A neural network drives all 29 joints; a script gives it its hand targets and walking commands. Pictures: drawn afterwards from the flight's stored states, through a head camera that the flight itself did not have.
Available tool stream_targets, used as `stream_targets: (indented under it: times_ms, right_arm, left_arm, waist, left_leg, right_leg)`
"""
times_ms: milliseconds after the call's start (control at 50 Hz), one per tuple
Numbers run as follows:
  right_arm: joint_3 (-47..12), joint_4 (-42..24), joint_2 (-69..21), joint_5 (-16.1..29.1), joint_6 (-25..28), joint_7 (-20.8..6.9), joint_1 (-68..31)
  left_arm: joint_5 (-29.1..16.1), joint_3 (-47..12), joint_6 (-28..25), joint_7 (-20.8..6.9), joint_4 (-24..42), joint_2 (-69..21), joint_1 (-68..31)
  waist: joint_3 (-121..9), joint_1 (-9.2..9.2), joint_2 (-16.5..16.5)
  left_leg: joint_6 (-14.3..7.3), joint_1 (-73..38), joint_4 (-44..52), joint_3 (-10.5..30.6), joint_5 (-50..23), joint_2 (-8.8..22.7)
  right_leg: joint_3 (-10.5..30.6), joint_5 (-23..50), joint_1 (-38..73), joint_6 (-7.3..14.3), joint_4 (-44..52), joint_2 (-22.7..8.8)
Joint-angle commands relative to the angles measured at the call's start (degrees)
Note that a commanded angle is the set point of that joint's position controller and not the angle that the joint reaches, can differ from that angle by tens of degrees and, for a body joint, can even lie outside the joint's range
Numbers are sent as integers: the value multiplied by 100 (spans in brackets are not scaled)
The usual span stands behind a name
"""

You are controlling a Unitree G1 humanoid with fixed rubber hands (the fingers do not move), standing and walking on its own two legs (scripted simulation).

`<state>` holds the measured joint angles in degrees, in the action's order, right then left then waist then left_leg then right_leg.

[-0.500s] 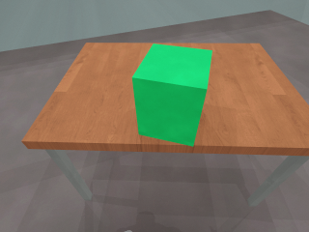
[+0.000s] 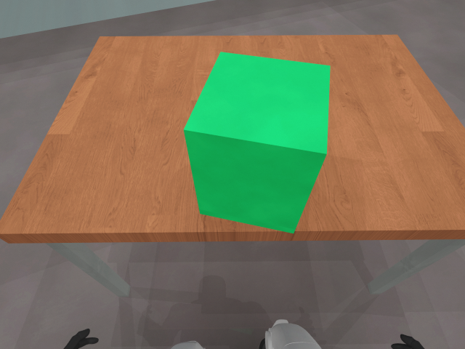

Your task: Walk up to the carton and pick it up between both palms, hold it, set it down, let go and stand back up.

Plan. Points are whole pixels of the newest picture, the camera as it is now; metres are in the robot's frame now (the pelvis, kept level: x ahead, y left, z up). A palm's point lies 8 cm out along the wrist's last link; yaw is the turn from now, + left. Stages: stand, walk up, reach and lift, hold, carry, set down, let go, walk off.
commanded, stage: walk up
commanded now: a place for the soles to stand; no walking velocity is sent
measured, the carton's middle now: (258, 146) +0.47 -0.04 +0.06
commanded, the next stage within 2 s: none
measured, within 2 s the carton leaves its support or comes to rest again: neither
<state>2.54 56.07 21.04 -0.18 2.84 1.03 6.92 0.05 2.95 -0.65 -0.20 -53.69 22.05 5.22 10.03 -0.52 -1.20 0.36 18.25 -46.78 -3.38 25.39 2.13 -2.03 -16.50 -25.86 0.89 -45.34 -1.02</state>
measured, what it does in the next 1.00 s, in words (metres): stands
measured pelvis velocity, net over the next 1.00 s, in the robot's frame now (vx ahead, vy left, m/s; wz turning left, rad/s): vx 0.00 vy -0.03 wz -0.01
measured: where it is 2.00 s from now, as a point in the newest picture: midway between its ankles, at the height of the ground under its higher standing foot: outside the picture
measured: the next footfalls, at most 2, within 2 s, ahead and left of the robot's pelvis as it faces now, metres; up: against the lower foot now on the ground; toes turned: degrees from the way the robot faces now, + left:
left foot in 1.32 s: -0.02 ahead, +0.05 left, +0.00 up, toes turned +15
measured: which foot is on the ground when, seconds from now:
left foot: down 0.00-1.00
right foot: down 0.00-1.00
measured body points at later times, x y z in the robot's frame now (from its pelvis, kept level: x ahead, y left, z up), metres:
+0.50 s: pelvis +0.01 -0.01 +0.03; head +0.04 -0.01 +0.48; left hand +0.14 +0.29 -0.10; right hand +0.13 -0.32 -0.09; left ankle +0.00 +0.12 -0.70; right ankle +0.08 -0.11 -0.70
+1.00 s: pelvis +0.00 -0.03 +0.01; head +0.04 -0.03 +0.46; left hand +0.11 +0.30 -0.11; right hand +0.11 -0.36 -0.10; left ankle +0.00 +0.12 -0.70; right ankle +0.08 -0.11 -0.70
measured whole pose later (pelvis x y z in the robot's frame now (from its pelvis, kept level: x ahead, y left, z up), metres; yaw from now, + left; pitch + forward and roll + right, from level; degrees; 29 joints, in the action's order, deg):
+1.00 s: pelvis +0.00 -0.03 +0.01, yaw +0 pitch -4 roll +1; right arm 4.3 56.9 22.7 -1.1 0.0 1.6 4.7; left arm 1.6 5.2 3.4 -3.0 -54.3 24.4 4.8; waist 9.9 0.8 -2.5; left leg 3.0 14.2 -40.1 -2.8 21.5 3.8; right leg -2.3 -17.7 -22.9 2.9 -41.7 1.0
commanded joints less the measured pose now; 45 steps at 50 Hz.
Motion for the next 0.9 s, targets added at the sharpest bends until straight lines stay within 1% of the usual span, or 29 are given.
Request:
stream_targets:
  times_ms: [0,20,40,60,80,120,160,200,240,280,400,520,620,640,660,700,720,760,800,820,840,860,880]
  right_arm:
    - [239,-142,1409,42,65,98,133]
    - [237,-65,1396,35,52,103,194]
    - [239,-35,1415,22,41,99,117]
    - [241,-36,1441,15,29,86,-26]
    - [238,-50,1447,10,18,73,-178]
    - [214,-61,1434,-1,2,56,-347]
    - [184,-2,1390,-13,-11,51,-399]
    - [160,64,1375,-29,-17,44,-459]
    - [141,94,1362,-36,-20,30,-582]
    - [114,124,1332,-38,-24,13,-649]
    - [70,250,1261,-57,-28,-23,-686]
    - [43,350,1205,-65,-24,-39,-662]
    - [26,407,1183,-57,-11,-44,-629]
    - [177,354,1583,21,-32,19,-510]
    - [173,326,1517,40,-48,48,-414]
    - [192,269,1449,45,-64,70,-291]
    - [217,236,1446,38,-72,81,-263]
    - [276,146,1510,5,-107,86,-271]
    - [333,39,1614,-24,-138,88,-335]
    - [365,-40,1671,-46,-146,90,-421]
    - [404,-148,1740,-65,-149,96,-513]
    - [443,-243,1814,-87,-156,103,-578]
    - [481,-337,1871,-107,-164,114,-618]
  left_arm:
    - [11,318,-159,48,224,1388,-71]
    - [-18,302,-150,56,252,1369,-191]
    - [-38,272,-135,62,254,1341,-262]
    - [-39,249,-119,65,228,1309,-294]
    - [-30,231,-101,61,185,1281,-292]
    - [-3,219,-75,44,105,1261,-320]
    - [14,216,-60,23,73,1250,-460]
    - [11,201,-53,6,45,1234,-568]
    - [13,176,-53,-8,-24,1204,-608]
    - [15,163,-61,-22,-84,1204,-646]
    - [16,130,-69,-62,-210,1154,-752]
    - [8,117,-61,-84,-330,1077,-754]
    - [0,115,-56,-89,-400,1027,-723]
    - [56,262,57,-111,-265,1404,-670]
    - [33,285,109,-112,-243,1384,-570]
    - [25,295,160,-126,-121,1304,-478]
    - [31,302,181,-137,-64,1264,-462]
    - [55,313,229,-171,46,1214,-487]
    - [85,327,275,-197,138,1178,-421]
    - [102,344,295,-214,156,1162,-323]
    - [128,360,321,-230,180,1142,-202]
    - [148,377,348,-242,214,1127,-112]
    - [166,401,365,-252,249,1135,-6]
  waist:
    - [-1996,-36,-198]
    - [-2003,-81,-134]
    - [-1900,-91,2]
    - [-1792,-65,110]
    - [-1718,-20,150]
    - [-1647,33,117]
    - [-1598,17,34]
    - [-1492,6,74]
    - [-1380,33,124]
    - [-1327,38,105]
    - [-1289,32,50]
    - [-1279,45,7]
    - [-1269,65,-25]
    - [-945,65,-249]
    - [-1099,76,-241]
    - [-1386,79,-195]
    - [-1494,70,-134]
    - [-1457,60,47]
    - [-1358,90,367]
    - [-1357,126,640]
    - [-1338,159,855]
    - [-1287,178,995]
    - [-1252,199,1102]
  left_leg:
    - [-226,-297,765,507,-1794,378]
    - [-190,-433,842,501,-1626,314]
    - [-222,-501,1020,575,-1579,366]
    - [-285,-520,1195,656,-1585,479]
    - [-358,-476,1299,739,-1599,582]
    - [-413,-286,1408,836,-1496,689]
    - [-353,-256,1538,773,-1237,636]
    - [-301,-318,1711,729,-1067,587]
    - [-287,-329,1848,713,-995,581]
    - [-269,-376,1947,654,-930,556]
    - [-216,-582,2298,566,-833,494]
    - [-178,-747,2582,539,-970,493]
    - [-168,-821,2786,571,-1062,539]
    - [-199,-505,2405,547,-1690,523]
    - [-189,-517,2277,495,-1803,508]
    - [-209,-577,2223,460,-1796,501]
    - [-245,-570,2217,513,-1758,541]
    - [-347,-443,2298,669,-1407,666]
    - [-563,-315,2406,876,-1237,925]
    - [-716,-238,2463,1025,-1266,1134]
    - [-918,-152,2457,1218,-1426,1383]
    - [-1134,-73,2418,1412,-1621,1623]
    - [-1305,15,2359,1562,-1791,1814]
  right_leg:
    - [1349,2544,1464,746,929,-924]
    - [1433,2538,1333,817,951,-1034]
    - [1338,2414,1172,757,956,-995]
    - [1139,2263,1080,639,941,-867]
    - [978,2089,1083,532,964,-733]
    - [894,1789,1262,452,1063,-633]
    - [976,1554,1325,461,1256,-687]
    - [1024,1306,1246,444,1451,-728]
    - [1006,1109,1236,395,1625,-698]
    - [1029,962,1267,365,1812,-708]
    - [1060,532,1355,286,2304,-741]
    - [1013,356,1462,212,2608,-719]
    - [969,325,1554,167,2747,-696]
    - [912,1387,1393,272,2368,-605]
    - [859,1862,1480,340,2201,-639]
    - [797,2108,1620,392,2008,-653]
    - [776,2072,1611,405,1916,-643]
    - [744,1536,1421,396,1774,-559]
    - [588,963,1253,321,1391,-368]
    - [409,659,1266,260,981,-220]
    - [283,168,1225,204,543,-84]
    - [289,-418,1125,170,219,17]
    - [355,-784,1088,150,-4,44]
